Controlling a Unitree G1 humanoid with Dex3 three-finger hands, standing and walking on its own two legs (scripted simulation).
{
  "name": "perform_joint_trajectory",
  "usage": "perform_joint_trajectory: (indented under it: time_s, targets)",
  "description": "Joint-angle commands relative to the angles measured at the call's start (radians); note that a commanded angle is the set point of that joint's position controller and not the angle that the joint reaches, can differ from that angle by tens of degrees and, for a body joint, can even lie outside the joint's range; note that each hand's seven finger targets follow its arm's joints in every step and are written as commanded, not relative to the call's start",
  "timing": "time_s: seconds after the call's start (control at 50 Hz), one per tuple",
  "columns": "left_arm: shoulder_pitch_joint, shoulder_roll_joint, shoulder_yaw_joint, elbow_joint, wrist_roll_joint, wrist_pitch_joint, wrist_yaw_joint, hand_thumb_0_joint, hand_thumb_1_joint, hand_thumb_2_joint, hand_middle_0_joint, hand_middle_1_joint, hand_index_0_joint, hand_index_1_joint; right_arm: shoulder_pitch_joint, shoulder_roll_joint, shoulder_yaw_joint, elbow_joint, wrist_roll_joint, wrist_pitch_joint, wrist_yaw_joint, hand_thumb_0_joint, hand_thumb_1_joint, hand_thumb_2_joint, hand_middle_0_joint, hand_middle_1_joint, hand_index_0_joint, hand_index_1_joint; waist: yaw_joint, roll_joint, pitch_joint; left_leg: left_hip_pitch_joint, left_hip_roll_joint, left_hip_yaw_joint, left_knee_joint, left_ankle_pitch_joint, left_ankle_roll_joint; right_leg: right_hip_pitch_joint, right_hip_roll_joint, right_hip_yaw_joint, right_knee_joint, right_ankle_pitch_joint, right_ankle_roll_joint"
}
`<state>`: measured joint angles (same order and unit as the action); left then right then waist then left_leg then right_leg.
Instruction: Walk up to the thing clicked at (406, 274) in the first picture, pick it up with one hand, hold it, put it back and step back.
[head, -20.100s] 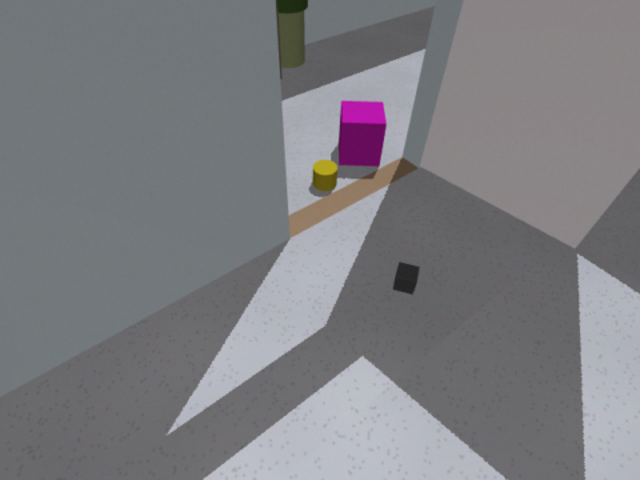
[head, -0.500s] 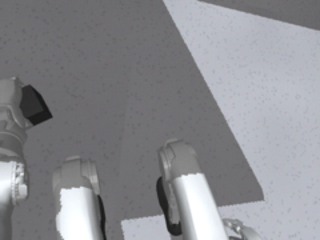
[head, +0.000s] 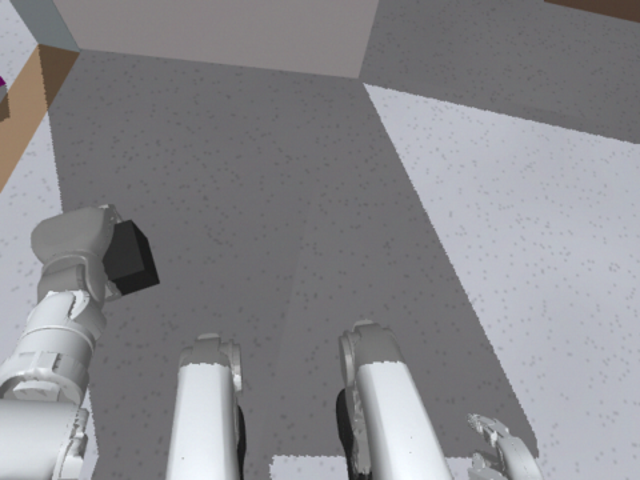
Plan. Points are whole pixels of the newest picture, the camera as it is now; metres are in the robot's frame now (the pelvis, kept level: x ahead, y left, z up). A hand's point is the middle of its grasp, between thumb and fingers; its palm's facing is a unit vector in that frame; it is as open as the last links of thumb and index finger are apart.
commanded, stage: lift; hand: left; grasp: from above
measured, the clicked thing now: (118, 261) +0.43 +0.26 -0.14
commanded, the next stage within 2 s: hold in 1.00 s
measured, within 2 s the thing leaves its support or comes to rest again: neither
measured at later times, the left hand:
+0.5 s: hand (20, 233) +0.37 +0.25 +0.09, palm faces -0.40 -0.18 -0.90, open 10.6 cm
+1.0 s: hand out of the picture +0.38 +0.23 +0.19, palm faces -0.40 -0.19 -0.89, open 10.6 cm
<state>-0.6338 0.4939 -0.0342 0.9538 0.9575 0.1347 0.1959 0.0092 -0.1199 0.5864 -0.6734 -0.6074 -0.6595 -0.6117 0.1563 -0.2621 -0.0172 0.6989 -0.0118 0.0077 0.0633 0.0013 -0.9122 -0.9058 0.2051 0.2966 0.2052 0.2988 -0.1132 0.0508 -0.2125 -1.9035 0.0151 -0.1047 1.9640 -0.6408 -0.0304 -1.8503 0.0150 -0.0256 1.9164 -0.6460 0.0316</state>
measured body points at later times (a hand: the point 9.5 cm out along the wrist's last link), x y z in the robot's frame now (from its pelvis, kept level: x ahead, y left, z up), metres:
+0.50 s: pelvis +0.04 +0.00 +0.18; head +0.13 +0.01 +0.62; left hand +0.39 +0.25 +0.14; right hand +0.15 -0.26 +0.06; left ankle +0.08 +0.13 -0.43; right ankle +0.09 -0.13 -0.43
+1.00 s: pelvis +0.08 +0.00 +0.27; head +0.13 -0.01 +0.71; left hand +0.40 +0.24 +0.24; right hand +0.18 -0.26 +0.14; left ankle +0.08 +0.13 -0.43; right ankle +0.09 -0.13 -0.43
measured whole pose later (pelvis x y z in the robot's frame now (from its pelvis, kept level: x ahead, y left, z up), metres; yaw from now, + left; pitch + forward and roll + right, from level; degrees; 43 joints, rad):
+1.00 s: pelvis +0.08 +0.00 +0.27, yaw +3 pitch +10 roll -1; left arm -0.36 0.29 -0.22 0.85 0.88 0.31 0.19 0.01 -0.14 0.61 -0.69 -0.60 -0.68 -0.60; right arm 0.25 -0.24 -0.02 0.77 0.04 -0.06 -0.04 0.00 -0.89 -0.90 0.21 0.30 0.21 0.30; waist -0.06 0.04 -0.09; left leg -0.63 0.03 -0.02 0.83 -0.38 -0.02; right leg -0.61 0.00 0.01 0.82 -0.39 0.02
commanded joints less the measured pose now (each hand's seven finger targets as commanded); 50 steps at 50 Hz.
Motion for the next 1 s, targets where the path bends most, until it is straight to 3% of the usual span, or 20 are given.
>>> perform_joint_trajectory:
  time_s: [0.0,0.06,0.08,0.1,0.12,0.22,0.26,0.32,0.34,0.44,0.48,0.54,0.56,0.64,0.66,0.7,0.72,0.8,0.88,0.98]
  targets:
    - [-0.289,0.225,0.043,-0.27,-0.007,0.041,0.038,0.0,0.536,0.73,-1.0,-0.574,-0.985,-0.59,0.105,-0.178,-0.064,-0.063,0.017,-0.021,-0.051,0.0,-0.905,-0.902,0.2,0.3,0.2,0.3,0.0,0.142,-0.585,0.592,-0.019,0.057,-0.392,0.063,0.043,0.408,0.03,-0.048,-0.363,0.096,-0.068]
    - [-0.237,0.167,-0.003,-0.285,-0.021,0.08,0.028,0.0,0.538,0.752,-1.009,-0.579,-0.99,-0.599,0.08,-0.16,-0.058,-0.065,0.026,-0.026,-0.074,0.0,-0.904,-0.902,0.2,0.3,0.2,0.3,-0.008,0.124,-0.537,0.654,-0.017,0.068,-0.459,0.072,0.042,0.486,0.032,-0.036,-0.447,0.102,-0.064]
    - [-0.218,0.185,0.012,-0.296,-0.033,0.091,0.029,0.0,0.537,0.76,-1.014,-0.563,-0.988,-0.59,0.074,-0.16,-0.055,-0.064,0.029,-0.028,-0.08,0.0,-0.903,-0.902,0.2,0.3,0.2,0.3,-0.003,0.111,-0.519,0.667,-0.019,0.061,-0.486,0.065,0.042,0.515,0.03,-0.032,-0.469,0.093,-0.063]
    - [-0.177,0.171,0.005,-0.282,-0.038,0.103,0.026,0.0,0.549,0.749,-1.019,-0.562,-0.997,-0.585,0.068,-0.158,-0.052,-0.06,0.034,-0.032,-0.085,0.0,-0.901,-0.901,0.2,0.3,0.2,0.3,0.009,0.104,-0.508,0.698,-0.017,0.058,-0.518,0.07,0.041,0.539,0.029,-0.034,-0.485,0.103,-0.064]
    - [-0.179,0.14,-0.022,-0.3,-0.038,0.108,0.021,0.0,0.534,0.756,-1.009,-0.573,-0.985,-0.598,0.066,-0.149,-0.052,-0.056,0.035,-0.036,-0.091,0.0,-0.905,-0.903,0.2,0.3,0.2,0.3,-0.005,0.109,-0.494,0.714,-0.016,0.069,-0.53,0.088,0.042,0.559,0.03,-0.031,-0.51,0.121,-0.063]
    - [-0.13,0.147,-0.032,-0.346,-0.046,0.134,0.015,0.0,0.515,0.767,-0.991,-0.597,-0.966,-0.623,0.064,-0.129,-0.042,-0.049,0.047,-0.051,-0.113,0.0,-0.907,-0.904,0.2,0.3,0.199,0.3,0.006,0.064,-0.436,0.797,-0.018,0.096,-0.621,0.145,0.049,0.737,0.033,-0.001,-0.653,0.167,-0.057]
    - [-0.091,0.095,-0.064,-0.319,-0.052,0.137,0.01,0.0,0.491,0.762,-0.968,-0.613,-0.946,-0.637,0.063,-0.116,-0.038,-0.047,0.05,-0.061,-0.119,0.0,-0.909,-0.905,0.199,0.3,0.199,0.3,-0.002,0.03,-0.383,0.824,-0.018,0.098,-0.666,0.153,0.05,0.79,0.035,0.005,-0.704,0.172,-0.054]
    - [-0.058,0.088,-0.069,-0.323,-0.061,0.142,0.018,0.0,0.453,0.731,-0.937,-0.594,-0.916,-0.617,0.058,-0.114,-0.038,-0.047,0.056,-0.071,-0.13,0.0,-0.905,-0.904,0.2,0.3,0.2,0.3,0.018,0.038,-0.334,0.91,-0.017,0.095,-0.757,0.143,0.044,0.851,0.034,0.01,-0.779,0.154,-0.057]
    - [-0.092,0.089,-0.072,-0.351,-0.062,0.141,0.021,0.0,0.442,0.749,-0.929,-0.608,-0.906,-0.633,0.062,-0.114,-0.038,-0.048,0.058,-0.074,-0.132,0.0,-0.906,-0.905,0.2,0.3,0.199,0.3,0.013,0.043,-0.344,0.947,-0.014,0.096,-0.779,0.158,0.044,0.879,0.035,0.012,-0.802,0.167,-0.057]
    - [-0.027,0.027,-0.098,-0.294,-0.058,0.162,0.029,0.0,0.457,0.772,-0.925,-0.632,-0.905,-0.654,0.078,-0.113,-0.037,-0.02,0.059,-0.093,-0.138,0.0,-0.901,-0.903,0.2,0.3,0.2,0.3,0.027,0.05,-0.302,1.087,-0.003,0.074,-0.893,0.267,0.031,0.976,0.032,0.001,-0.868,0.281,-0.059]
    - [-0.051,0.046,-0.09,-0.317,-0.058,0.165,0.037,0.0,0.451,0.812,-0.924,-0.652,-0.899,-0.678,0.087,-0.114,-0.038,-0.022,0.058,-0.097,-0.139,0.0,-0.901,-0.903,0.2,0.3,0.2,0.3,0.032,0.051,-0.294,1.121,-0.008,0.082,-0.929,0.299,0.033,1.035,0.032,0.004,-0.911,0.317,-0.055]
    - [-0.04,-0.002,-0.114,-0.271,-0.065,0.17,0.037,0.0,0.479,0.842,-0.959,-0.641,-0.927,-0.675,0.1,-0.11,-0.036,-0.015,0.054,-0.103,-0.138,0.0,-0.898,-0.903,0.2,0.3,0.2,0.3,0.026,0.045,-0.248,1.195,-0.007,0.078,-0.999,0.324,0.028,1.076,0.029,-0.001,-0.965,0.338,-0.054]
    - [-0.041,0.014,-0.104,-0.284,-0.065,0.171,0.04,0.0,0.488,0.838,-0.956,-0.654,-0.927,-0.684,0.104,-0.112,-0.037,-0.015,0.056,-0.105,-0.138,0.0,-0.897,-0.902,0.2,0.3,0.2,0.3,0.039,0.033,-0.25,1.215,-0.01,0.084,-1.013,0.345,0.029,1.112,0.029,0.003,-0.988,0.356,-0.053]
    - [-0.021,-0.021,-0.121,-0.26,-0.07,0.175,0.04,0.0,0.488,0.865,-0.964,-0.653,-0.932,-0.688,0.12,-0.109,-0.036,-0.01,0.053,-0.111,-0.133,0.0,-0.898,-0.902,0.2,0.3,0.2,0.3,0.027,-0.004,-0.23,1.27,-0.017,0.096,-1.051,0.436,0.036,1.205,0.02,0.014,-1.05,0.459,-0.041]
    - [-0.053,0.011,-0.105,-0.3,-0.066,0.17,0.043,0.0,0.49,0.866,-0.968,-0.651,-0.934,-0.688,0.123,-0.114,-0.04,-0.009,0.051,-0.112,-0.132,0.0,-0.898,-0.902,0.2,0.3,0.2,0.3,0.039,0.023,-0.26,1.31,-0.017,0.098,-1.065,0.467,0.033,1.229,0.018,0.014,-1.056,0.481,-0.042]
    - [-0.019,-0.004,-0.11,-0.274,-0.061,0.173,0.042,0.0,0.494,0.864,-0.972,-0.646,-0.937,-0.683,0.126,-0.113,-0.039,-0.011,0.052,-0.108,-0.13,0.0,-0.898,-0.901,0.2,0.3,0.2,0.3,0.045,0.002,-0.241,1.34,-0.018,0.098,-1.09,0.497,0.034,1.261,0.017,0.015,-1.083,0.514,-0.038]
    - [-0.031,-0.03,-0.126,-0.262,-0.061,0.171,0.039,0.0,0.496,0.877,-0.971,-0.651,-0.935,-0.689,0.13,-0.11,-0.039,-0.01,0.051,-0.107,-0.128,0.0,-0.897,-0.901,0.2,0.3,0.2,0.3,0.033,-0.005,-0.222,1.347,-0.017,0.095,-1.105,0.495,0.034,1.261,0.018,0.015,-1.098,0.512,-0.037]
    - [-0.059,0.001,-0.11,-0.302,-0.055,0.162,0.038,0.0,0.47,0.903,-0.963,-0.637,-0.917,-0.686,0.121,-0.115,-0.044,-0.016,0.051,-0.106,-0.122,0.0,-0.894,-0.9,0.2,0.3,0.2,0.3,0.048,0.017,-0.215,1.398,-0.026,0.101,-1.167,0.485,0.03,1.324,0.012,0.028,-1.158,0.504,-0.036]
    - [-0.02,-0.035,-0.127,-0.253,-0.058,0.169,0.034,0.0,0.535,0.909,-1.012,-0.626,-0.965,-0.675,0.106,-0.113,-0.044,-0.021,0.053,-0.105,-0.114,0.0,-0.89,-0.898,0.2,0.3,0.2,0.3,0.048,-0.014,-0.16,1.434,-0.025,0.093,-1.227,0.476,0.026,1.35,0.015,0.024,-1.204,0.481,-0.037]
    - [-0.021,-0.025,-0.128,-0.298,-0.059,0.169,0.023,0.0,0.538,0.942,-1.017,-0.643,-0.968,-0.694,0.09,-0.115,-0.045,-0.029,0.054,-0.102,-0.108,0.0,-0.891,-0.899,0.2,0.3,0.2,0.3,0.057,-0.033,-0.17,1.478,-0.033,0.11,-1.251,0.528,0.032,1.43,0.008,0.036,-1.253,0.553,-0.022]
